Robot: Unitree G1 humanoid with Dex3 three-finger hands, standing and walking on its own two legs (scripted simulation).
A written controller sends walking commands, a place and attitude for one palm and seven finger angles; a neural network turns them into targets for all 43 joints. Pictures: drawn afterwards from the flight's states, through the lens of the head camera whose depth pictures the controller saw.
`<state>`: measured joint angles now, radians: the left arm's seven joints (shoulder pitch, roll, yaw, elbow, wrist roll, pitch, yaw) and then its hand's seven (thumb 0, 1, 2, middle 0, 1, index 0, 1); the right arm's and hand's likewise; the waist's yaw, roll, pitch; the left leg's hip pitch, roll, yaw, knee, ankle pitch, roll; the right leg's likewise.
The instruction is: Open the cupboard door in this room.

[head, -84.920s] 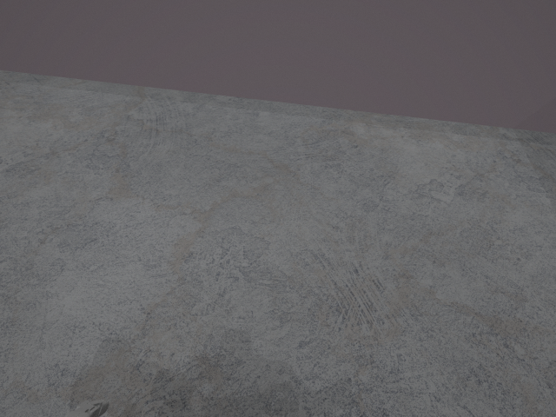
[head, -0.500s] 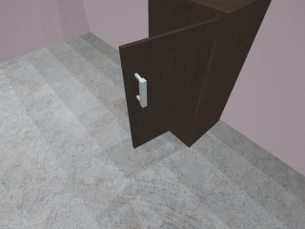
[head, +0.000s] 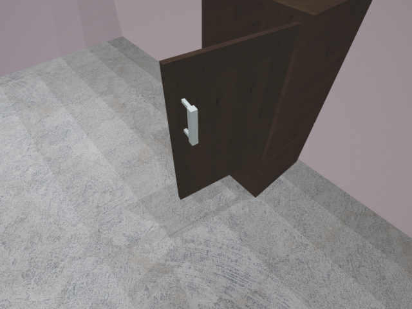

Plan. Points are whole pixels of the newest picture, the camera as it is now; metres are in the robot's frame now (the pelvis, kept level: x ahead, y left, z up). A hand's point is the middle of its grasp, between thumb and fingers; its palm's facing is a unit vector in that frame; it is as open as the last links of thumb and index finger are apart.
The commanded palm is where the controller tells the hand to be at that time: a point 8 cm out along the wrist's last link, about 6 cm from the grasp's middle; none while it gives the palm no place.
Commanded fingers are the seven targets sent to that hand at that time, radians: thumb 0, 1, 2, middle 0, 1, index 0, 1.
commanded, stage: stand and wait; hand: left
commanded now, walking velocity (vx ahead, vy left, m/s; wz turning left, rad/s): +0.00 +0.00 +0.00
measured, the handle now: (189, 122) +0.56 +0.08 +0.01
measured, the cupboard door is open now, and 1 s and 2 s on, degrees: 80 80 80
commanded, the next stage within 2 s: none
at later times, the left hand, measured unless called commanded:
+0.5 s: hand out of the picture +0.01 +0.18 -0.17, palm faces +0.02 -0.98 -0.20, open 7.4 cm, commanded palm none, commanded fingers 0.00 0.90 0.90 -0.20 -0.30 -0.20 -0.30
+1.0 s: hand out of the picture +0.01 +0.18 -0.17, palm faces +0.01 -0.98 -0.22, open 7.4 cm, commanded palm none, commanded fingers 0.00 0.90 0.90 -0.20 -0.30 -0.20 -0.30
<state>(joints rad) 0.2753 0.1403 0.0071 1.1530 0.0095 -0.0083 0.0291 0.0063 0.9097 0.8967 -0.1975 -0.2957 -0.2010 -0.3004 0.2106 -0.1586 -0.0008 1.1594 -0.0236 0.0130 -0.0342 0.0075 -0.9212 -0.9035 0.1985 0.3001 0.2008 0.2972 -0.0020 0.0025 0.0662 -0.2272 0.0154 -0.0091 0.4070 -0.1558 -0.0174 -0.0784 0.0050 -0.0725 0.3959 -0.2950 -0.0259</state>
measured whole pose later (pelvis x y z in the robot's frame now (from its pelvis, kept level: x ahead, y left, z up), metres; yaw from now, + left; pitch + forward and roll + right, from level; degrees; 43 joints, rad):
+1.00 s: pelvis +0.01 +0.00 +0.00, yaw +0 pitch -1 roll +0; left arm 0.26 0.18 0.01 1.15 0.01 -0.02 0.02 0.01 0.91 0.90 -0.20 -0.30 -0.20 -0.30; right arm 0.18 -0.18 0.00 1.16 -0.02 0.00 -0.03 0.00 -0.91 -0.90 0.20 0.30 0.20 0.30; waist 0.00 0.00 0.06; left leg -0.19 0.01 0.00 0.38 -0.16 -0.02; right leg -0.05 0.00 -0.06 0.36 -0.29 -0.02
